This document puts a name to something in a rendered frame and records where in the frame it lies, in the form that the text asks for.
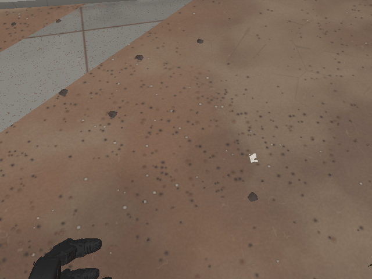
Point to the left robot hand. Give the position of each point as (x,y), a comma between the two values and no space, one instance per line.
(49,266)

